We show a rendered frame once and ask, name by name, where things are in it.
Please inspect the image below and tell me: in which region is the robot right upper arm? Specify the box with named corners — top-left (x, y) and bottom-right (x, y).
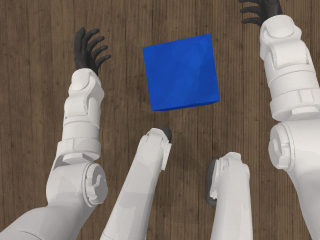
top-left (268, 119), bottom-right (320, 240)

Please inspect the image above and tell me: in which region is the right robot thigh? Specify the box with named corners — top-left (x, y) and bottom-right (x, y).
top-left (210, 157), bottom-right (253, 240)

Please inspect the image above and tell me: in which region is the right robot hand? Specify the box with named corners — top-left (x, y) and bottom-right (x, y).
top-left (238, 0), bottom-right (283, 27)

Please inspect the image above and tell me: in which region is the carton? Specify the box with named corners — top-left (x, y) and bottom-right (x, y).
top-left (142, 33), bottom-right (220, 112)

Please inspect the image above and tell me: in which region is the robot left upper arm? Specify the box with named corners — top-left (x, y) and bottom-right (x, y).
top-left (0, 162), bottom-right (108, 240)

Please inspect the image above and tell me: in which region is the robot right forearm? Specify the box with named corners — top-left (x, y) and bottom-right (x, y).
top-left (259, 15), bottom-right (320, 122)

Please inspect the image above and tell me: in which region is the robot right shin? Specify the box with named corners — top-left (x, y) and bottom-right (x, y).
top-left (209, 152), bottom-right (250, 198)

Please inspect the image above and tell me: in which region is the robot left forearm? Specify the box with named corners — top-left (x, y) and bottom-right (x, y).
top-left (46, 68), bottom-right (105, 202)

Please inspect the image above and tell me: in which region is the left robot hand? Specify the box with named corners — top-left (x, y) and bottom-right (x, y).
top-left (73, 27), bottom-right (111, 76)

